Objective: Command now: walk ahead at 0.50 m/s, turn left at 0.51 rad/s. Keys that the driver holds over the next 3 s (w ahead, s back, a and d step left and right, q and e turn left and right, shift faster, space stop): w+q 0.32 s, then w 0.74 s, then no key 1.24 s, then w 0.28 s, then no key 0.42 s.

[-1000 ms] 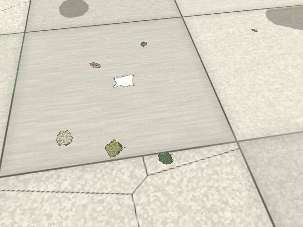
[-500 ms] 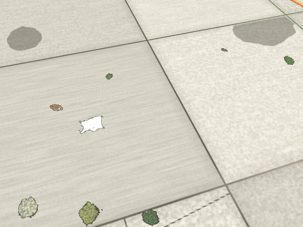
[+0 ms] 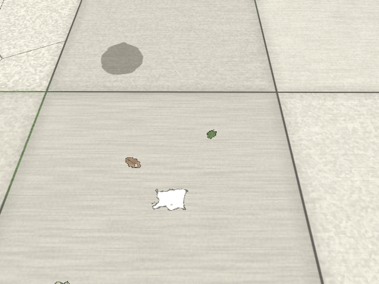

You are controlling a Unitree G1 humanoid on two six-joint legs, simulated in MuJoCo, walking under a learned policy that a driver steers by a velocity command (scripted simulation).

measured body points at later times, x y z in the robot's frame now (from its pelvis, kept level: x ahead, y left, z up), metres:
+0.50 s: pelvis +0.28 +0.07 +0.00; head +0.30 +0.09 +0.45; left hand +0.40 +0.37 -0.10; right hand +0.41 -0.19 -0.10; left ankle +0.23 +0.13 -0.74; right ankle +0.49 -0.08 -0.68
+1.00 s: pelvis +0.58 +0.08 +0.00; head +0.60 +0.08 +0.45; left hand +0.52 +0.35 -0.12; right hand +0.81 -0.12 -0.10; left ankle +0.65 +0.29 -0.68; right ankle +0.58 -0.01 -0.74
